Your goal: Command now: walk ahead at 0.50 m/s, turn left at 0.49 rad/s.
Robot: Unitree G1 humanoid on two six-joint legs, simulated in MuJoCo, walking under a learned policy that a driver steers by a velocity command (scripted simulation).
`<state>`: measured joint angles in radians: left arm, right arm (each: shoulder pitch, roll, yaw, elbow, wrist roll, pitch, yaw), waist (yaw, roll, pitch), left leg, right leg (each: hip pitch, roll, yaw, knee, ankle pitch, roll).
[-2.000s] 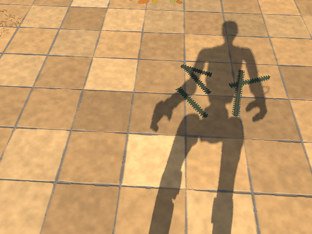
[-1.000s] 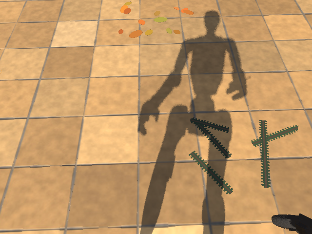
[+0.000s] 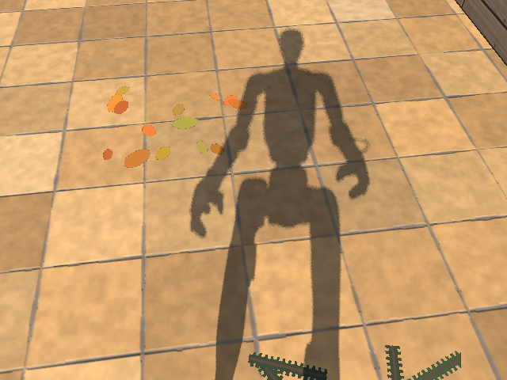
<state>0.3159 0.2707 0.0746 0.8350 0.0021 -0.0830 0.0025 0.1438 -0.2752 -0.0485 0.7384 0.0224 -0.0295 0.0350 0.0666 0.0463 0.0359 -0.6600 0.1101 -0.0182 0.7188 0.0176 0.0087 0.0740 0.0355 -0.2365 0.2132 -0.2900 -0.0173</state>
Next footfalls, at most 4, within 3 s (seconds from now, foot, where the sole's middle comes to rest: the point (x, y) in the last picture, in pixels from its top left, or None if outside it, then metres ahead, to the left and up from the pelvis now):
0.12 left None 0.24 0.12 -0.77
0.60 right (285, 358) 0.54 -0.02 -0.77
0.94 left None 0.45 0.21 -0.77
1.70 left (203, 360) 0.52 0.20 -0.77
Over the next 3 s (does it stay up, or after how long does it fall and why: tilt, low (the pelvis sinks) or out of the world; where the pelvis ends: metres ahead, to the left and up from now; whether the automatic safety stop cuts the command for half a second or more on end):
stays up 0.48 0.13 -0.01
